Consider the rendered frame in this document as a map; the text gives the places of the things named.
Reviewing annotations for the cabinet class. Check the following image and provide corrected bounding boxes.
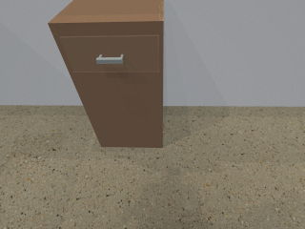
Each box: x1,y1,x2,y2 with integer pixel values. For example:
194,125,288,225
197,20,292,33
48,0,164,148

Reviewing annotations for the drawer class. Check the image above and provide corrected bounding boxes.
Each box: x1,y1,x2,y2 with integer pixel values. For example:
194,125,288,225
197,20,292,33
59,34,159,72

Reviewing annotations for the handle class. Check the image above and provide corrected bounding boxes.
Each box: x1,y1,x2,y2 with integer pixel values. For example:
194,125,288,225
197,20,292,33
96,54,124,64

